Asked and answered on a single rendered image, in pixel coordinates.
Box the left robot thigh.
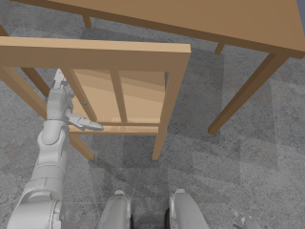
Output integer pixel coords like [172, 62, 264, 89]
[96, 194, 132, 229]

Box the robot left shin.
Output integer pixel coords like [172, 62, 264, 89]
[114, 190, 131, 229]

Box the chair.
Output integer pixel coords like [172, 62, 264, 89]
[0, 36, 192, 160]

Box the robot left upper arm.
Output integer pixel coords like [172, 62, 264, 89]
[9, 199, 67, 229]

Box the left robot hand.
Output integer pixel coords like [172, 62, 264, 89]
[47, 69, 104, 132]

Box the right robot hand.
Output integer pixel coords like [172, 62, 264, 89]
[230, 206, 261, 229]

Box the table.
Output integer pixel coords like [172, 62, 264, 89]
[0, 0, 305, 135]

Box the left robot forearm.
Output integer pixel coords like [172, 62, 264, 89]
[6, 119, 71, 229]

